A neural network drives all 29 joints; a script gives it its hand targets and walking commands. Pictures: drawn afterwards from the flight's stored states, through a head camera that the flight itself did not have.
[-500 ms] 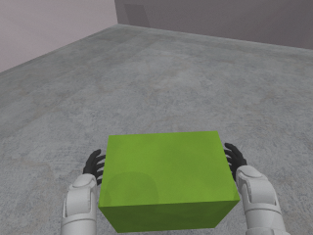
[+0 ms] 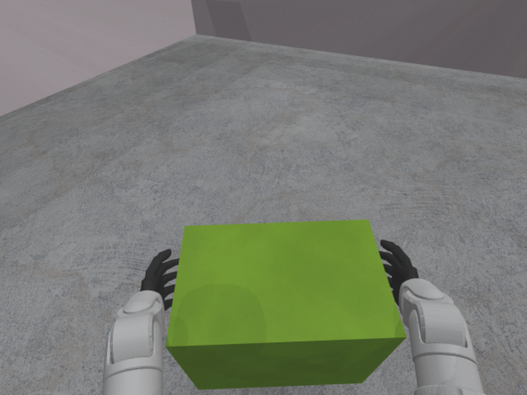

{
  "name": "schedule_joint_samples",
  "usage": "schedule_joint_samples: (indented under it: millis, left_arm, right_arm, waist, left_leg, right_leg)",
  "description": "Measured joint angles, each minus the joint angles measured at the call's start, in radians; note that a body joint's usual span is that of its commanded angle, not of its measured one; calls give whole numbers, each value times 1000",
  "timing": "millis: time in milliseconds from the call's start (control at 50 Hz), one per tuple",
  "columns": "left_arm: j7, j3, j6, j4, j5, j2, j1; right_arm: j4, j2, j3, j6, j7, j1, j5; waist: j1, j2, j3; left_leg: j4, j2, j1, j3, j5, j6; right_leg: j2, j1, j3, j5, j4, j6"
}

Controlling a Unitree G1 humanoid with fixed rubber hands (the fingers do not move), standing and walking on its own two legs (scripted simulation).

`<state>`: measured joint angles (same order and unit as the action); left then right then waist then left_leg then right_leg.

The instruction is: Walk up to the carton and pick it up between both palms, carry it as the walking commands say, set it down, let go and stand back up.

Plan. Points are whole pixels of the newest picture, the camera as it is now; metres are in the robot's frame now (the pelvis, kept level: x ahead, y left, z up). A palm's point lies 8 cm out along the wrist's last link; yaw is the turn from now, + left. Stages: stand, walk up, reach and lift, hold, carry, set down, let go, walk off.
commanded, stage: reach and lift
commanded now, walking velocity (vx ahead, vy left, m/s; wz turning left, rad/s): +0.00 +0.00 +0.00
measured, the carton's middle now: (278, 309) +0.28 +0.00 -0.02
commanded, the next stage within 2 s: hold in 0.40 s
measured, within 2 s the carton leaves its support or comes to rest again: neither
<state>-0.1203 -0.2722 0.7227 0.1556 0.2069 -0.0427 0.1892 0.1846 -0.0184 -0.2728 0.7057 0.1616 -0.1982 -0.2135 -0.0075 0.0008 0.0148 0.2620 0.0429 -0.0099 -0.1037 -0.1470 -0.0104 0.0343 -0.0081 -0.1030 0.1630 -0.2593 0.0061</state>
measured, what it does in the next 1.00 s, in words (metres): stands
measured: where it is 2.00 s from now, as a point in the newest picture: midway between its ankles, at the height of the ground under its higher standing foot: outside the picture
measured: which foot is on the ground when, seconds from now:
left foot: down 0.00-1.00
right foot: down 0.00-1.00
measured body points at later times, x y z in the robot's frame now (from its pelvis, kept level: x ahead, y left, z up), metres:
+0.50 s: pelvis -0.01 +0.00 +0.00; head -0.04 +0.00 +0.45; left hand +0.28 +0.20 +0.03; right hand +0.28 -0.19 +0.03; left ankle +0.01 +0.11 -0.75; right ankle -0.01 -0.12 -0.75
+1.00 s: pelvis -0.01 -0.01 -0.01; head -0.04 +0.00 +0.44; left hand +0.28 +0.20 +0.03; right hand +0.29 -0.19 +0.04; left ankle +0.01 +0.11 -0.75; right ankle -0.01 -0.12 -0.75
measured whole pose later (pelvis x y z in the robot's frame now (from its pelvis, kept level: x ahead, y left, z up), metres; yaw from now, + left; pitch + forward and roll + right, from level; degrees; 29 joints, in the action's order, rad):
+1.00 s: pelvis -0.01 -0.01 -0.01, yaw +0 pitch -1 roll +0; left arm -0.11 -0.23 0.75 0.12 0.17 0.02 0.19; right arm 0.13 -0.03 -0.25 0.73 0.12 -0.19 -0.19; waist -0.02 0.03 -0.08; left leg 0.46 0.05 -0.23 -0.09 -0.22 0.00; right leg 0.00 0.23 -0.01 0.30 -0.51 -0.01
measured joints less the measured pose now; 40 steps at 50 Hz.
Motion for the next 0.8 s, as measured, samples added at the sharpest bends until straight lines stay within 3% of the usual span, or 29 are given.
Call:
schedule_joint_samples:
  millis: [340, 800]
  left_arm:
    - [0, 29, -3, -45, -19, 12, -41]
    - [-3, 10, -12, 17, -5, 14, 3]
  right_arm:
    - [-68, -7, 16, 11, -9, 49, 15]
    - [-5, -11, -6, 2, -12, 5, 4]
  waist:
    - [6, -2, 14]
    - [3, -2, -2]
  left_leg:
    - [6, 1, -6, -2, 0, -1]
    - [32, 2, -31, -4, 1, -3]
  right_leg:
    - [0, 1, 4, -4, 4, -1]
    - [1, 18, 9, -11, -7, -3]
